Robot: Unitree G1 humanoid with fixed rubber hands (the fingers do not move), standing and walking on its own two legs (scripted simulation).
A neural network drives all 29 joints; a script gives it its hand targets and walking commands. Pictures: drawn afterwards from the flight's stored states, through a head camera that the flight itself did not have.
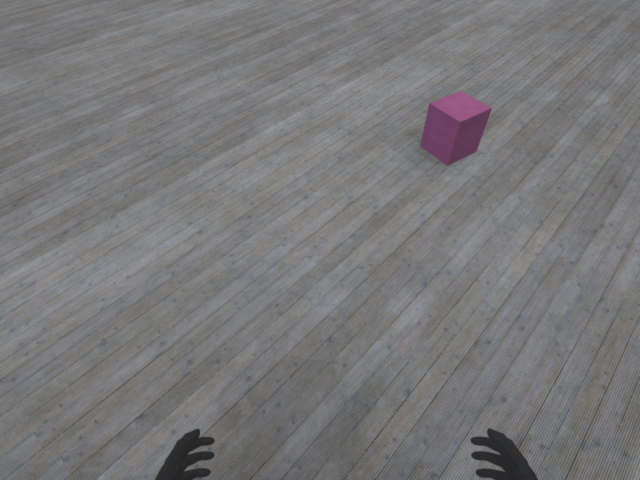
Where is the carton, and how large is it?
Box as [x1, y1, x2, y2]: [420, 91, 491, 165]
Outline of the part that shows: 460,91 429,103 420,146 447,165 476,151 491,108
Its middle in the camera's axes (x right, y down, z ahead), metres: +0.69 -0.54 +1.93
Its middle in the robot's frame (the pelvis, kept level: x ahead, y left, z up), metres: +1.73 -0.66 -0.63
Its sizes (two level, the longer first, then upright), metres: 0.210 0.200 0.250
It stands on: the floor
